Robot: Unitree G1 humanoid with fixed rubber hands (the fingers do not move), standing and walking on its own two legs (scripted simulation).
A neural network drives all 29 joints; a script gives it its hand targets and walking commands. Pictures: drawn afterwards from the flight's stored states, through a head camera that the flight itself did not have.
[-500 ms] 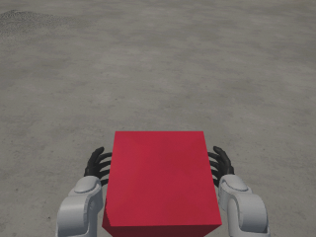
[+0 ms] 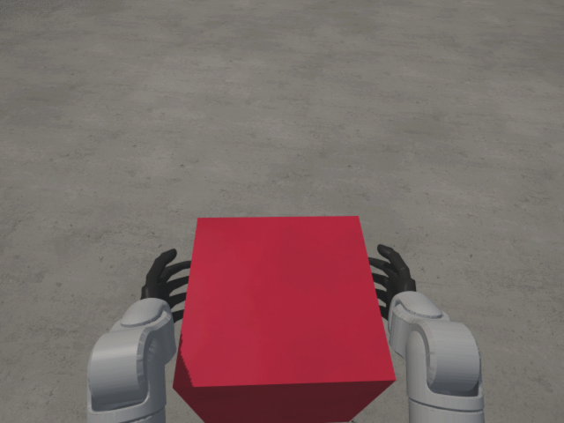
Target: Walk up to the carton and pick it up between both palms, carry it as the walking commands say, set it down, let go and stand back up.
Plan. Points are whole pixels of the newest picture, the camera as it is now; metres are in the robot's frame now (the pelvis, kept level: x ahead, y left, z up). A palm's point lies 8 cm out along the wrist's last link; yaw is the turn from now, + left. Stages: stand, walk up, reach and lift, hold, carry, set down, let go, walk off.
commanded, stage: carry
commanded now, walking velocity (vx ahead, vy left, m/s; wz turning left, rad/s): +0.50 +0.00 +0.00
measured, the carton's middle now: (279, 328) +0.27 +0.00 +0.00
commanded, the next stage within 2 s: none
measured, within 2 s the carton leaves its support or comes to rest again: neither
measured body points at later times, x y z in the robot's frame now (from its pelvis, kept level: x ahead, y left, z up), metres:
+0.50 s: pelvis +0.31 +0.02 +0.00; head +0.33 +0.02 +0.45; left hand +0.58 +0.19 +0.08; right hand +0.60 -0.12 +0.08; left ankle +0.41 +0.11 -0.73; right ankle +0.11 -0.10 -0.72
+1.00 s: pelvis +0.64 +0.00 +0.00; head +0.67 -0.01 +0.45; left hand +0.92 +0.16 +0.07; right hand +0.93 -0.15 +0.07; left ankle +0.45 +0.10 -0.66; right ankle +0.72 -0.10 -0.73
